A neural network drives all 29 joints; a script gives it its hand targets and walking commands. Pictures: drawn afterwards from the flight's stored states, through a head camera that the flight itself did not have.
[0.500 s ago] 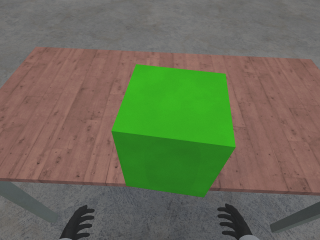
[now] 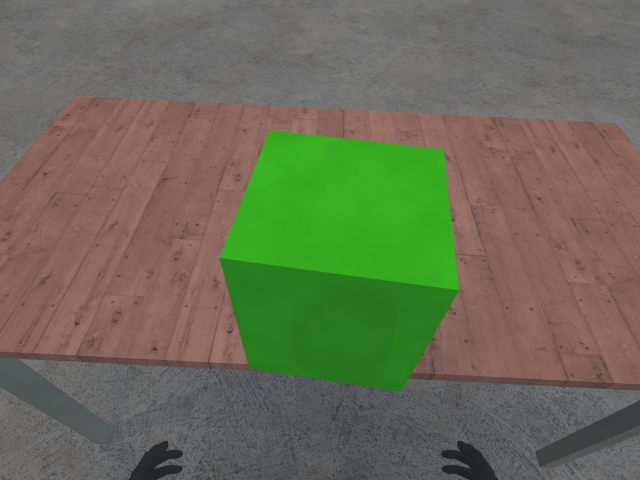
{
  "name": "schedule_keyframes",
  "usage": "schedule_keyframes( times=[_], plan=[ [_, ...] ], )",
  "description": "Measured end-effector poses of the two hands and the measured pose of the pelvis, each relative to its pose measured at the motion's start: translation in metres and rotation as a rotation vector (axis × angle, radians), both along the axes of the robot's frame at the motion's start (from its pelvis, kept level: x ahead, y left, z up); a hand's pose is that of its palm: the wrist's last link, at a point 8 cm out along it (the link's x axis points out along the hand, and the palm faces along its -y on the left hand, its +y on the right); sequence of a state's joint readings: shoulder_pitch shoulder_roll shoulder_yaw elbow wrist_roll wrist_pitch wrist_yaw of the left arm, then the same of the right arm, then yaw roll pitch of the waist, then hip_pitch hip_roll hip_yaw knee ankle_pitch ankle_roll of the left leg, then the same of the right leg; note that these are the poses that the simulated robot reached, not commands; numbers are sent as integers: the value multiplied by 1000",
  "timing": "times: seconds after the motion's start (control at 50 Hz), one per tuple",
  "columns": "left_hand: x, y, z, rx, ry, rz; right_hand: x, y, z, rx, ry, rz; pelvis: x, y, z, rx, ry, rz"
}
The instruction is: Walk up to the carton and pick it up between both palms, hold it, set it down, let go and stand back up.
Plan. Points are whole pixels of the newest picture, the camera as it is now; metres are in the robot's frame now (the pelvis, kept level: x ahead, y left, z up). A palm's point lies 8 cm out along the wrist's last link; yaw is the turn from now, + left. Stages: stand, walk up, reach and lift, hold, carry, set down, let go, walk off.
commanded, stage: stand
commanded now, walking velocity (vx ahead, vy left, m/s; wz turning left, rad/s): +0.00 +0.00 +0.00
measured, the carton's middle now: (338, 267) +0.35 -0.03 +0.07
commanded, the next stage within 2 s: walk up in 1.10 s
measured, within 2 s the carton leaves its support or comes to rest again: neither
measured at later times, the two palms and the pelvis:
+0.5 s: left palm out of the picture +0.11 +0.23 -0.11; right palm out of the picture +0.10 -0.22 -0.11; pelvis +0.01 +0.00 +0.00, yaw +0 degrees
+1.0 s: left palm out of the picture +0.08 +0.23 -0.12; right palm out of the picture +0.07 -0.23 -0.12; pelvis +0.02 +0.00 +0.01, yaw +0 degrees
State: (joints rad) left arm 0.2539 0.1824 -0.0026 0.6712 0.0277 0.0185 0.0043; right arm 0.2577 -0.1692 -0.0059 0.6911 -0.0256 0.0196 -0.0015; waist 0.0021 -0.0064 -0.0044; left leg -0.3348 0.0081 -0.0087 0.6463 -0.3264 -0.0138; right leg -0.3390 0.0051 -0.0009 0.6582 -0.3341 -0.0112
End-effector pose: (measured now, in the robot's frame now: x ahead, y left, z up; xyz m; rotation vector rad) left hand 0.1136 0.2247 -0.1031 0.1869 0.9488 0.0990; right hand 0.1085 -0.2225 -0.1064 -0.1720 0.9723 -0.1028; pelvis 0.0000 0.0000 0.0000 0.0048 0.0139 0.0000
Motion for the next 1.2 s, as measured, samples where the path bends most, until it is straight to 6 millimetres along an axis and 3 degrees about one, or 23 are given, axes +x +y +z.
schedule_keyframes(
  times=[0.74,1.2],
  plan=[
    [-17,5,-8,6,104,59,-16,-3,-9,-1,107,-59,15,0,6,-2,-6,0],
    [-54,12,-16,9,236,101,-53,-4,-14,-13,242,-108,17,3,12,-4,-29,-3]
  ],
)
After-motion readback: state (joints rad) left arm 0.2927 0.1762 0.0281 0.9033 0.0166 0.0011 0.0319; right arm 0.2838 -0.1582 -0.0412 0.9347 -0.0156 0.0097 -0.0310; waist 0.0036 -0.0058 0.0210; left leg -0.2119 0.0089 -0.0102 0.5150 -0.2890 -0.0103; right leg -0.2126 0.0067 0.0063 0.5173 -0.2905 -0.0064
